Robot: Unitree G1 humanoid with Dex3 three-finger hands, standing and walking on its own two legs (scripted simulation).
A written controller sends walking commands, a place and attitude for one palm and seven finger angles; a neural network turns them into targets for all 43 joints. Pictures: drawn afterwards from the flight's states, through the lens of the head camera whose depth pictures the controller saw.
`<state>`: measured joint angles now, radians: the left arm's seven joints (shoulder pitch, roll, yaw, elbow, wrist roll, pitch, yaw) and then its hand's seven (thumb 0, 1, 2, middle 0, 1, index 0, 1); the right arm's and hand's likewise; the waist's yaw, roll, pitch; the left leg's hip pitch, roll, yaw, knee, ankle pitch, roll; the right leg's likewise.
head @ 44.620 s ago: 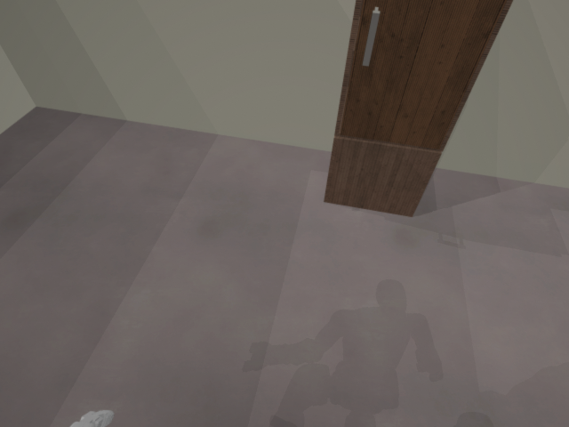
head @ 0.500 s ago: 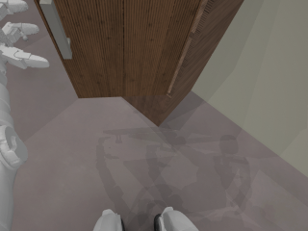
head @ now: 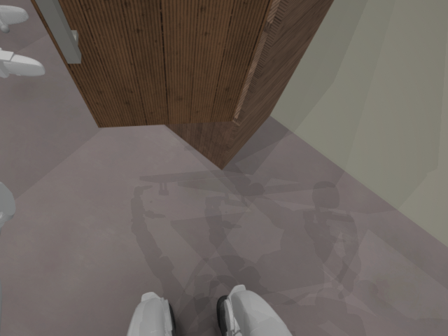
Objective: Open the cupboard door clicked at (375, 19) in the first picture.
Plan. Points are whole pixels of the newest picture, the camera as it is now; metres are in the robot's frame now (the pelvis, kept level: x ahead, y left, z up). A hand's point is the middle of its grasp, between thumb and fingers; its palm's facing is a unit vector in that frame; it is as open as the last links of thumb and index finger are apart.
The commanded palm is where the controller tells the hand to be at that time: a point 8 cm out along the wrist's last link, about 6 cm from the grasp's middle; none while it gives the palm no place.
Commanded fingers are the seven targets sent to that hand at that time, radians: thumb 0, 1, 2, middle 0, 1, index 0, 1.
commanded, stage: slide the fingers in behind the handle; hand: left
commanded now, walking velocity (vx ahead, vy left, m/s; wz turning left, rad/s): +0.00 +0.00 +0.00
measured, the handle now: (57, 9) +0.62 +0.18 +0.11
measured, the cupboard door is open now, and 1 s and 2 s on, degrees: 47 46 46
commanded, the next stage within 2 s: close the thumb around the handle in 1.66 s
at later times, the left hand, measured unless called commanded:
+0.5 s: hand (28, 28) +0.57 +0.21 +0.11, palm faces -0.01 -1.00 -0.01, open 14.0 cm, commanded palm +0.56 +0.24 +0.11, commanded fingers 0.00 -0.50 0.30 -0.30 -1.20 -0.30 -1.20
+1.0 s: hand (55, 30) +0.58 +0.18 +0.11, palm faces +0.00 -1.00 +0.00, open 14.0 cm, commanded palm +0.56 +0.21 +0.11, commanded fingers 0.00 -0.50 0.30 -0.30 -1.20 -0.30 -1.20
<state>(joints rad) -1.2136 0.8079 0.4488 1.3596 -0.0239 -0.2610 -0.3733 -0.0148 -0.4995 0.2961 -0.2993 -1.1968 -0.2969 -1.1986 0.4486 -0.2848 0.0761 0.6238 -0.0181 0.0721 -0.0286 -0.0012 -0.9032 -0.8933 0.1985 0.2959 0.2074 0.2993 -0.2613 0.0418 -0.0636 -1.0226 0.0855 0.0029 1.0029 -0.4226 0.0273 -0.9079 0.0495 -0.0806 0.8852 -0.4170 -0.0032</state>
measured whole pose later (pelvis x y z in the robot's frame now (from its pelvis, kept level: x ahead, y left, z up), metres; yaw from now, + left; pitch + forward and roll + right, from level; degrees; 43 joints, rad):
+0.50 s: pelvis +0.01 +0.01 +0.00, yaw +0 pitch +25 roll -5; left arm -1.16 0.69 0.42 1.29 -0.02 -0.27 -0.29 -0.01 -0.50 0.30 -0.30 -1.20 -0.30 -1.20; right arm 0.48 -0.27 0.05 0.63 -0.04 0.06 0.00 0.00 -0.90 -0.89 0.20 0.30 0.21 0.30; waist -0.25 0.05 -0.08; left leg -0.99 0.08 0.02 0.98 -0.43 0.04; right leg -0.88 0.04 -0.07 0.86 -0.42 0.01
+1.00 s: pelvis +0.01 +0.00 +0.00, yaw +0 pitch +25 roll -5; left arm -1.17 0.61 0.39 1.29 -0.02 -0.28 -0.21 -0.01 -0.50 0.30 -0.30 -1.20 -0.30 -1.21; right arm 0.46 -0.27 0.05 0.64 -0.04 0.06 0.02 0.00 -0.90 -0.89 0.20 0.30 0.21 0.30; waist -0.25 0.05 -0.09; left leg -1.00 0.07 0.01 0.99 -0.43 0.03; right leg -0.89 0.04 -0.07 0.88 -0.43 0.00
